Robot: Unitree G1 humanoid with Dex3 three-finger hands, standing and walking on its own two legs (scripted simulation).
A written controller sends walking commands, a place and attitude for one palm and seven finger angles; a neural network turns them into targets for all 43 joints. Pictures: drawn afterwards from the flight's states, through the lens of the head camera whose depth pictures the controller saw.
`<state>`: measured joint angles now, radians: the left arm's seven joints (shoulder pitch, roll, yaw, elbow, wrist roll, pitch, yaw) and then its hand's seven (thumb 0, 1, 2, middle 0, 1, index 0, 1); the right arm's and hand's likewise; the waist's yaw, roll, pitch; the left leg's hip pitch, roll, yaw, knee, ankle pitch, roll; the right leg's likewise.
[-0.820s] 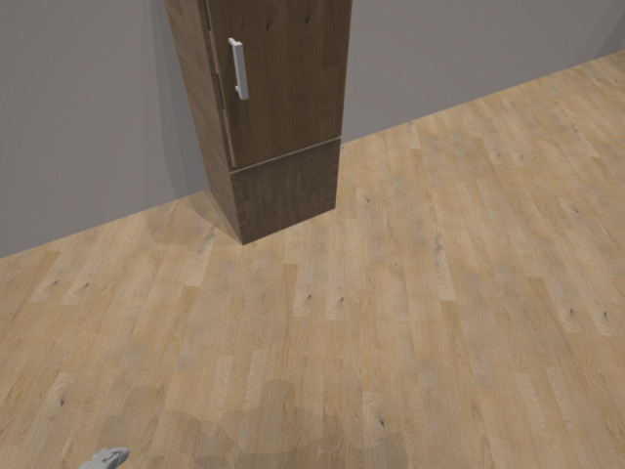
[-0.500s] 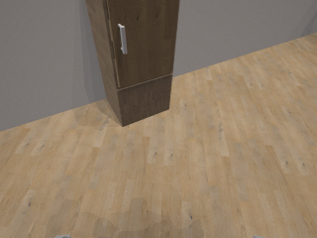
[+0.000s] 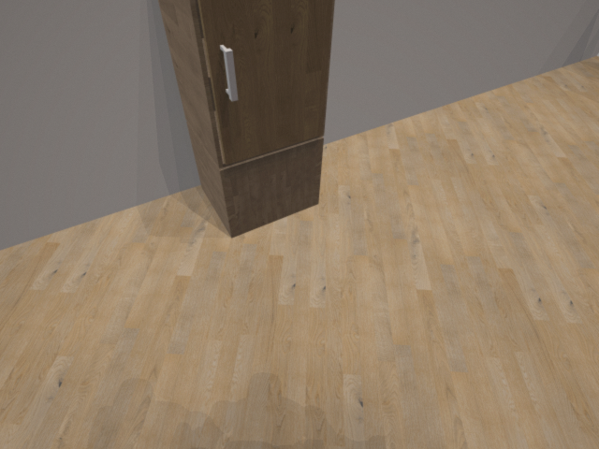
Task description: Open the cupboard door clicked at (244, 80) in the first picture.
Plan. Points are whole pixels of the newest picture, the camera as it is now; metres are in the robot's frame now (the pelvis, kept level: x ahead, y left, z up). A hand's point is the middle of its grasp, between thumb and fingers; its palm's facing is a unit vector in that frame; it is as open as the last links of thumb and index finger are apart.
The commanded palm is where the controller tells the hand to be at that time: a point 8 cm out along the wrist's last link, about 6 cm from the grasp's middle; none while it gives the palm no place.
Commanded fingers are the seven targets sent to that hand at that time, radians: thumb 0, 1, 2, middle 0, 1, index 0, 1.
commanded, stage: look at it before walking up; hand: left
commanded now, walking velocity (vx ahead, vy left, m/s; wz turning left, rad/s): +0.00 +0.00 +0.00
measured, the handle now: (228, 73) +1.11 +0.28 -0.01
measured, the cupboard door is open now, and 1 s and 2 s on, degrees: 0 0 0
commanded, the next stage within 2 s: walk to a spot facing it in 0.62 s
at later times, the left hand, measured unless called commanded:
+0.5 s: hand out of the picture +0.07 +0.24 -0.16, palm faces -0.04 -0.94 -0.33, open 7.4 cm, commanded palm none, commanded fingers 0.00 0.90 0.90 -0.20 -0.30 -0.20 -0.30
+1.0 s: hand out of the picture +0.08 +0.21 -0.17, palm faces -0.11 -0.95 -0.28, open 7.4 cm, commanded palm none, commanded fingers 0.00 0.90 0.90 -0.20 -0.30 -0.20 -0.30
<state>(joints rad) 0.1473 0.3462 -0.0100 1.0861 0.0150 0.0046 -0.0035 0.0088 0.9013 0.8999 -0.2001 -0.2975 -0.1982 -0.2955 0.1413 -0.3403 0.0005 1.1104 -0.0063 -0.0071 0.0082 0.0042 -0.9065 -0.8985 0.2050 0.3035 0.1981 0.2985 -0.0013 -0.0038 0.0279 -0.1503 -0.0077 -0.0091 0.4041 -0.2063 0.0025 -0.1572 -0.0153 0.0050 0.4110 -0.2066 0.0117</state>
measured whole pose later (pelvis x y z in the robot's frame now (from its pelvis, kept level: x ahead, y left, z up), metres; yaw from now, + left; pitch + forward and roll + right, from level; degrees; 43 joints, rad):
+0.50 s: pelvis +0.00 +0.00 +0.00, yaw +0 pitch -2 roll +0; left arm 0.14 0.34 -0.01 1.09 0.02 0.00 0.00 0.01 0.90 0.90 -0.20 -0.30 -0.20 -0.30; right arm 0.13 -0.34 0.00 1.12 -0.01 -0.01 0.01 0.00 -0.91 -0.90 0.20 0.30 0.20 0.30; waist 0.00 0.00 0.04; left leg -0.15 0.00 -0.01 0.38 -0.20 0.00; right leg -0.16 -0.01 0.00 0.39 -0.20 0.01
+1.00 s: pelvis +0.00 -0.01 -0.01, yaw -6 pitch -2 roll +1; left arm 0.19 0.29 0.01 1.01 0.02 0.06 -0.01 0.01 0.90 0.90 -0.20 -0.30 -0.20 -0.30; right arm 0.13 -0.26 -0.02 1.02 -0.01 0.02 -0.01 0.00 -0.91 -0.90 0.20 0.30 0.20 0.30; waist 0.02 -0.02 0.06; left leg -0.20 0.03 0.09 0.52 -0.28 -0.01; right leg -0.28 0.03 0.09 0.59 -0.29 0.00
